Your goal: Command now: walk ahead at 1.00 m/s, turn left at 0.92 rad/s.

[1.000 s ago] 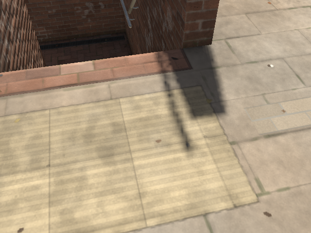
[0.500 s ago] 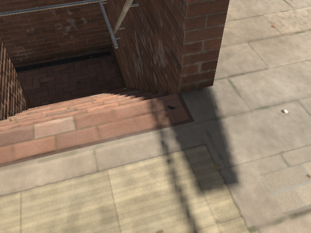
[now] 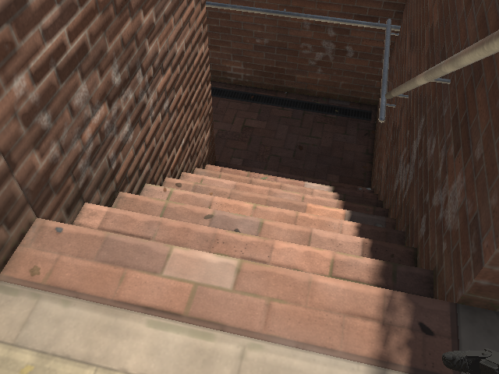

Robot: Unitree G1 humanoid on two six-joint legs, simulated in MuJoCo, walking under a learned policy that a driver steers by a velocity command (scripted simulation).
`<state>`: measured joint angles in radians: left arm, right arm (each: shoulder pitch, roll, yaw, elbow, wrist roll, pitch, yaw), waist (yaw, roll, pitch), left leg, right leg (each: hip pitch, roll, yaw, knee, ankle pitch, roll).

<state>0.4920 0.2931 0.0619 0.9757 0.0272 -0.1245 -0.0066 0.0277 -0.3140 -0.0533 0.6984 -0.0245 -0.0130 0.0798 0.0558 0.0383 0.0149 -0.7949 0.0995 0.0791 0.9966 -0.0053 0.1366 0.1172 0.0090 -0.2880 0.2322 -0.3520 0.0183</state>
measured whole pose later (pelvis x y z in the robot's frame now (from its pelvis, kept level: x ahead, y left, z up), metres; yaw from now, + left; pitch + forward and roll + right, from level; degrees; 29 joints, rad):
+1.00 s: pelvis +0.52 +0.07 +0.01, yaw -2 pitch +1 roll +4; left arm 0.31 0.33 0.08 0.63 0.00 0.05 0.02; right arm 0.15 -0.33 -0.04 0.72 -0.03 0.06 -0.04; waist 0.06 0.02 0.05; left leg -0.60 -0.04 -0.16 1.06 -0.24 -0.07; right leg -0.30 0.23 0.35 0.32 0.03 -0.11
